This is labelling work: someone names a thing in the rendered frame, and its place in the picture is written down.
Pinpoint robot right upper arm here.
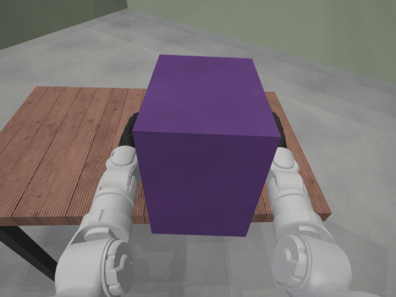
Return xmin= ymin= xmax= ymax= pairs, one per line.
xmin=271 ymin=233 xmax=381 ymax=297

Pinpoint robot left upper arm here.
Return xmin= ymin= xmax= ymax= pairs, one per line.
xmin=49 ymin=238 xmax=135 ymax=297

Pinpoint left robot forearm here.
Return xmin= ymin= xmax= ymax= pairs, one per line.
xmin=54 ymin=145 xmax=140 ymax=289

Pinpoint right robot hand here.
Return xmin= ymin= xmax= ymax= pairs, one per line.
xmin=272 ymin=111 xmax=287 ymax=149

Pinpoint right robot forearm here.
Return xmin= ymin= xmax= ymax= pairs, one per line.
xmin=265 ymin=147 xmax=352 ymax=277

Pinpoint table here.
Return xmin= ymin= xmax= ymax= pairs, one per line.
xmin=0 ymin=86 xmax=332 ymax=281

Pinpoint left robot hand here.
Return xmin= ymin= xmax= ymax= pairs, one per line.
xmin=118 ymin=112 xmax=139 ymax=148

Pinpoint carton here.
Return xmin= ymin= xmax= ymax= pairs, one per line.
xmin=132 ymin=54 xmax=281 ymax=237

